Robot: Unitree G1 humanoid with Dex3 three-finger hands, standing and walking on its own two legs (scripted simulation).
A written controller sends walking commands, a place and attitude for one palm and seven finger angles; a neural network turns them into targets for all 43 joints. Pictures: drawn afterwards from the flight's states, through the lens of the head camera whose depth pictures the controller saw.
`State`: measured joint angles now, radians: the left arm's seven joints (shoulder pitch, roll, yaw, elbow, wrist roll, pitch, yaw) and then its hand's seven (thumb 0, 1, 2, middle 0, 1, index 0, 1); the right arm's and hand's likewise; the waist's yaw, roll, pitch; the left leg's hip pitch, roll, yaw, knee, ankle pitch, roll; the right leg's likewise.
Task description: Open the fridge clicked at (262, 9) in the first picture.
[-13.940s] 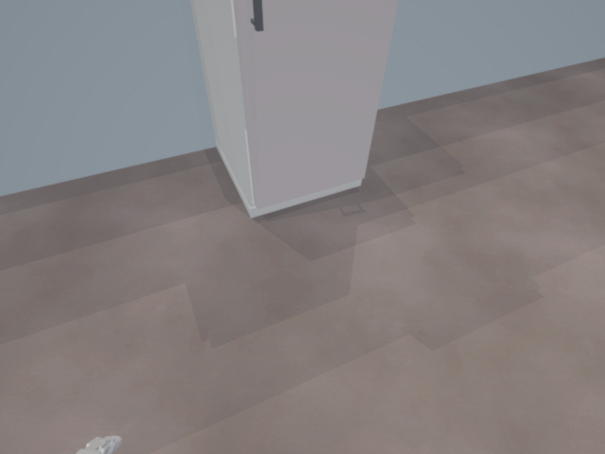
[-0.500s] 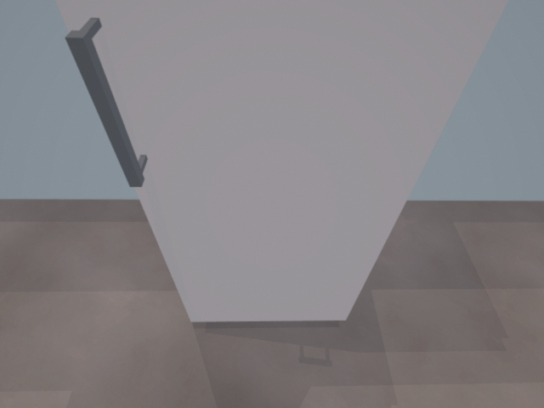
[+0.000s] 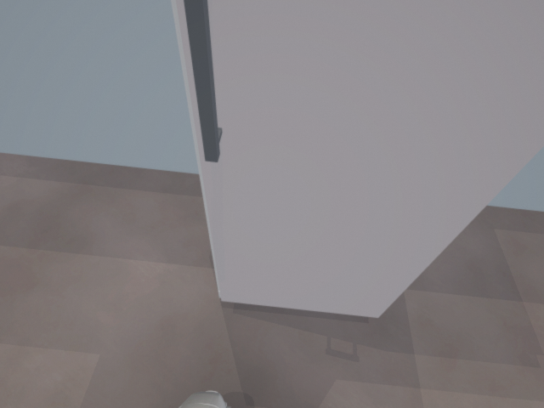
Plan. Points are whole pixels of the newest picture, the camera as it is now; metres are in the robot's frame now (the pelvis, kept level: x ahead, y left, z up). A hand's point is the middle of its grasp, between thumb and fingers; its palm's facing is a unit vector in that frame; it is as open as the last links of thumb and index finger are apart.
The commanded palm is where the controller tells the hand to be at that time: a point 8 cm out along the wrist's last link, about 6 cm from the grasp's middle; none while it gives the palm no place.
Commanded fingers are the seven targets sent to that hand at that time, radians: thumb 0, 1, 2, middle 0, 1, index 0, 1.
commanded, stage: come to a stop and stand still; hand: left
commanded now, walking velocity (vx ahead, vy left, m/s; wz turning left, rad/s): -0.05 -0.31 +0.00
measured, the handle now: (208, 80) +0.47 +0.15 +0.22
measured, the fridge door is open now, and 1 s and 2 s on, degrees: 0 0 0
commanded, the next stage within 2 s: none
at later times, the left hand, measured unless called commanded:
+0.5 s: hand out of the picture -0.03 +0.14 -0.15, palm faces +0.07 -0.99 -0.15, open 7.4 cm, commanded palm none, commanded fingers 0.00 0.90 0.90 -0.20 -0.30 -0.20 -0.30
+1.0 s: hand out of the picture -0.03 +0.19 -0.16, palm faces +0.02 -0.98 -0.22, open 7.4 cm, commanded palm none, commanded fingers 0.00 0.90 0.90 -0.20 -0.30 -0.20 -0.30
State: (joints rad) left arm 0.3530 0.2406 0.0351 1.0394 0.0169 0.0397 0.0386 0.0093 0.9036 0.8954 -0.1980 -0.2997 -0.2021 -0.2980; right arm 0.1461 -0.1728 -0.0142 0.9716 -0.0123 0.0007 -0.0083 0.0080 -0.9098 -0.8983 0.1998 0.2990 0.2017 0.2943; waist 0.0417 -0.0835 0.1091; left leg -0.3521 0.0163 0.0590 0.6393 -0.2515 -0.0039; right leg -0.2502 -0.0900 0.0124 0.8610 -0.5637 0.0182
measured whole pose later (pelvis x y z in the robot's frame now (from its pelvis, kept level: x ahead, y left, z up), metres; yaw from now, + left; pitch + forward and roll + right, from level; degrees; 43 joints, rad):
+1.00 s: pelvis -0.04 +0.02 +0.02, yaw +0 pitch -3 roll -1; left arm 0.30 0.15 -0.01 1.08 0.02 -0.02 0.06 0.01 0.91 0.90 -0.20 -0.30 -0.20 -0.30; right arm 0.25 -0.18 -0.01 1.04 -0.01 -0.02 -0.04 0.02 -0.94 -0.90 0.20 0.30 0.20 0.29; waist -0.01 0.02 0.04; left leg -0.26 0.00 0.10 0.54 -0.23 0.06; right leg -0.16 -0.02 -0.07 0.51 -0.30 0.01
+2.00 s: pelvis -0.16 +0.03 +0.02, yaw +0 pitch +0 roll +0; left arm 0.31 0.16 0.05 0.99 0.03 0.02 0.01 0.01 0.93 0.90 -0.19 -0.30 -0.20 -0.30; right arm 0.42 -0.10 -0.02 1.07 -0.04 0.00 -0.02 0.01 -0.91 -0.90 0.20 0.30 0.20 0.29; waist -0.04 0.01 -0.05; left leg -0.27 0.00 0.10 0.41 -0.15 0.06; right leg -0.25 -0.02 -0.07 0.57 -0.38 -0.03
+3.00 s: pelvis -0.11 +0.00 +0.02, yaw +0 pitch -2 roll +1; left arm 0.33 0.12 -0.01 1.09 0.01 -0.01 0.04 0.01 0.91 0.90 -0.19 -0.30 -0.20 -0.30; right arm 0.30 -0.13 0.02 1.14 -0.01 0.00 -0.04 0.01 -0.93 -0.90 0.20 0.30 0.20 0.29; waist 0.00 -0.01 0.03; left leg -0.19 0.01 0.08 0.41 -0.19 0.01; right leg -0.07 0.00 -0.06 0.41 -0.31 -0.03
